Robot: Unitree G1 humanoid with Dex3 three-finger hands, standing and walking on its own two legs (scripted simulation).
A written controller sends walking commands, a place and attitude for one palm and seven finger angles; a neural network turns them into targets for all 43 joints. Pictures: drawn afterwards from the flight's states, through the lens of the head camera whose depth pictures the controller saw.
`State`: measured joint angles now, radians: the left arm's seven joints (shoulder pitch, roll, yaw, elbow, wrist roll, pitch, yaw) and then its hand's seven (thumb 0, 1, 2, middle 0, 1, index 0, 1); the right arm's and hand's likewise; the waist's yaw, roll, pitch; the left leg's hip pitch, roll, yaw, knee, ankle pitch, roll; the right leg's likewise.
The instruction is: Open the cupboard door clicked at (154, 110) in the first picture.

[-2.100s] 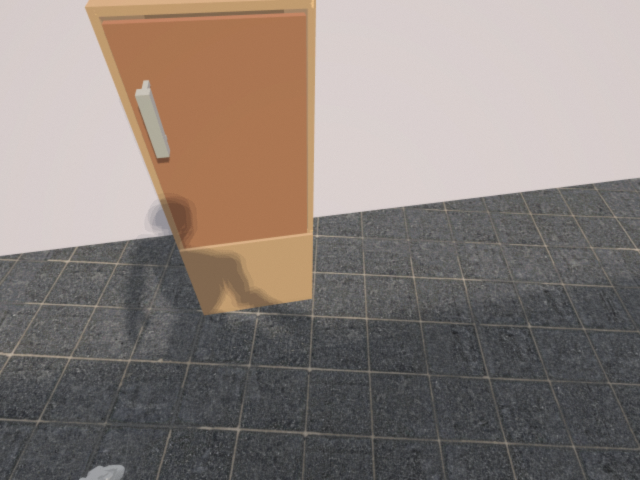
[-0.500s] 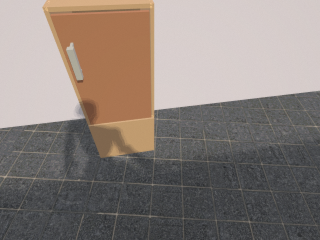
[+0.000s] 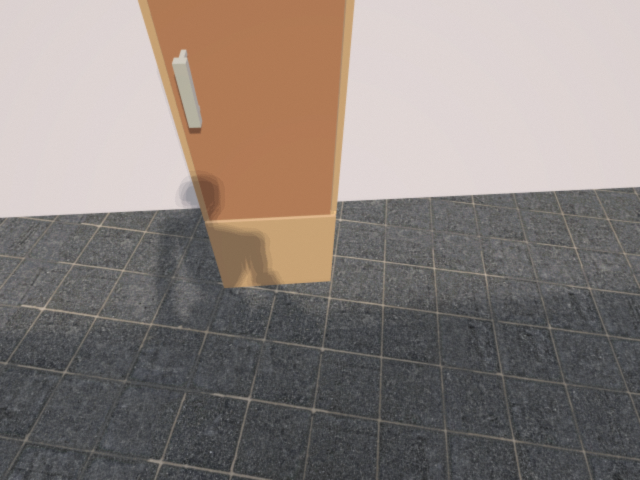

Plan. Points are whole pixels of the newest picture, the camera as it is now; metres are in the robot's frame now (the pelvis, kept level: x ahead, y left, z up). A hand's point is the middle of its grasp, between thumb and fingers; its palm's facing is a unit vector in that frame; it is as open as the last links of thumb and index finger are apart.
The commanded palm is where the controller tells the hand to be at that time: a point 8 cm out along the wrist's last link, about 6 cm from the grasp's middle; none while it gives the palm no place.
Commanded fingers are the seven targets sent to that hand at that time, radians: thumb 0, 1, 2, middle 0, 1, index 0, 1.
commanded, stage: turn to face it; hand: left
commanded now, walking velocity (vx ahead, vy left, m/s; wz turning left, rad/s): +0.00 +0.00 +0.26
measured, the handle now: (189, 89) +0.80 +0.31 +0.06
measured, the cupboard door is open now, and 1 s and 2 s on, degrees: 0 0 0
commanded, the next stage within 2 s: take the last steps up to it in 0.08 s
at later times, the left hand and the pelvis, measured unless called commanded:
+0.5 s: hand out of the picture -0.07 +0.16 -0.16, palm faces +0.21 -0.96 -0.19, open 7.4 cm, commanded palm none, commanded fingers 0.00 0.90 0.90 -0.20 -0.30 -0.20 -0.30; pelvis +0.01 +0.00 +0.01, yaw +9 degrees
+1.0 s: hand (164, 431) +0.21 +0.24 -0.16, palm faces +0.12 -0.97 -0.22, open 7.4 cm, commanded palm none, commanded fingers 0.00 0.90 0.90 -0.20 -0.30 -0.20 -0.30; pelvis +0.15 +0.05 +0.00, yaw +7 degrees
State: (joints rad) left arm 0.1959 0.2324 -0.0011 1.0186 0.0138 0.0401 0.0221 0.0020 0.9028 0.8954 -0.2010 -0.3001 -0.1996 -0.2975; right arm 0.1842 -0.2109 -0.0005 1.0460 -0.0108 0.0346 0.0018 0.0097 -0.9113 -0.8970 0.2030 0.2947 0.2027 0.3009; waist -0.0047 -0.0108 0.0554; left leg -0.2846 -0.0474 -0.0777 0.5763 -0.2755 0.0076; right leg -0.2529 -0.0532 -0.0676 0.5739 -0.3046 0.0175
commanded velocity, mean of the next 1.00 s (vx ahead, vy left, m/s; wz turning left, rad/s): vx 0.23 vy -0.01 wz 0.04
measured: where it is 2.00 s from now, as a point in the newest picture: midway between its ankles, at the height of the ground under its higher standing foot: outside the picture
